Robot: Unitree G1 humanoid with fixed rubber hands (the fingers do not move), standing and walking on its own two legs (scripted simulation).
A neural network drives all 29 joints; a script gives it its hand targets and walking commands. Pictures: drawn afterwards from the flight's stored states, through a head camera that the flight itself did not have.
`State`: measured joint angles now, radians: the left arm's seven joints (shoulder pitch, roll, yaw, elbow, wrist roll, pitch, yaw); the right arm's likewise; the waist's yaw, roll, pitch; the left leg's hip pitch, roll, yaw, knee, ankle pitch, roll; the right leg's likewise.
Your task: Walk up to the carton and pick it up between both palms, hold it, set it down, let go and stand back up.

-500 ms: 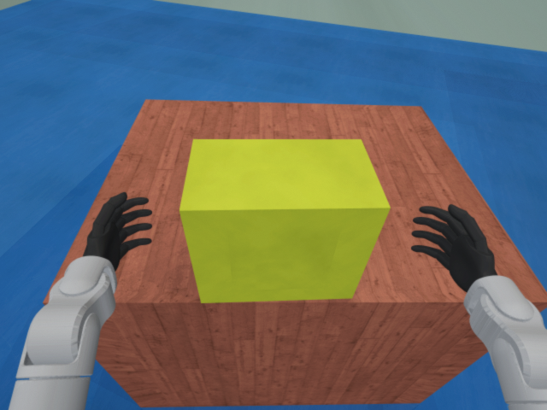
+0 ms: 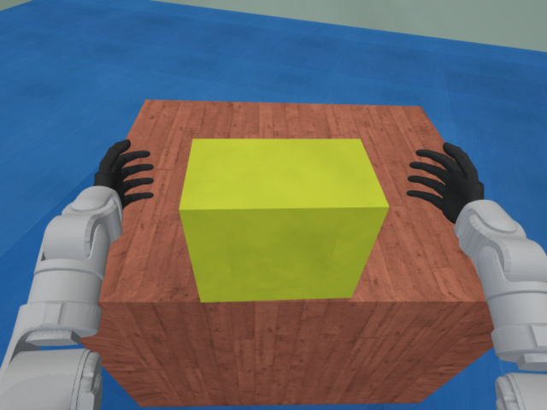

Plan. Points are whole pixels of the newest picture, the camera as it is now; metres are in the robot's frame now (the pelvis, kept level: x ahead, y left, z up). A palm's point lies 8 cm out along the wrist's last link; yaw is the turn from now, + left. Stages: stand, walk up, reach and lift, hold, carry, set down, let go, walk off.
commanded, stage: reach and lift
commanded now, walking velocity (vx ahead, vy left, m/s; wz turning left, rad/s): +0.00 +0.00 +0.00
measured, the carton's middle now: (277, 223) +0.44 -0.01 +0.04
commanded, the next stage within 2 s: none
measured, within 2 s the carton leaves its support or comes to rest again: neither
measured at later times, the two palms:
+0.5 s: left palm (124, 177) +0.43 +0.22 +0.15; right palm (444, 182) +0.42 -0.25 +0.16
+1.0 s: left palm (136, 214) +0.42 +0.22 +0.08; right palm (429, 209) +0.42 -0.25 +0.10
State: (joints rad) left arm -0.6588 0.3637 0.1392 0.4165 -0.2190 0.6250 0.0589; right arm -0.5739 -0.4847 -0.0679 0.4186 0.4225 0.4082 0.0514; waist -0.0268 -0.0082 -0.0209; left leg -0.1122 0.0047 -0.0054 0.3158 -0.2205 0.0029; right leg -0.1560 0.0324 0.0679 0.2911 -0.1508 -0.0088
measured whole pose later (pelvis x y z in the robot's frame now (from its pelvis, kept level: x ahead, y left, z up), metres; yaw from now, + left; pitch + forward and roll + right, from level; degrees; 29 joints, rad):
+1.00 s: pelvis +0.00 +0.00 +0.00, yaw +1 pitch +11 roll -1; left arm -0.78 0.32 0.03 0.91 -0.22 0.11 0.03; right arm -0.78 -0.46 0.04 0.96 0.41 0.01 0.06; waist -0.03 0.02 -0.09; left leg -0.36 0.01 -0.03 0.41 -0.23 0.00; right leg -0.37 0.03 0.04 0.32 -0.14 0.00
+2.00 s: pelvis -0.01 +0.00 -0.01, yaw +1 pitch +15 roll -1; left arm -0.87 0.20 -0.03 1.15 -0.22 -0.07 0.10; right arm -0.80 -0.30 0.06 1.06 0.34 -0.09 -0.02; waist -0.03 0.02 -0.18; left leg -0.48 0.01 -0.04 0.48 -0.25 0.00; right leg -0.48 0.04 0.03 0.38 -0.16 0.00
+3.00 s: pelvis -0.01 +0.00 -0.01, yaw +2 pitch +12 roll -1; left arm -0.84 0.16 0.14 1.22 -0.08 -0.25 0.12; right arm -0.80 -0.17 -0.22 1.08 0.03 -0.21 -0.02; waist -0.03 0.02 -0.21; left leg -0.44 0.01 -0.04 0.46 -0.24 0.00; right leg -0.44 0.04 0.03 0.36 -0.14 0.00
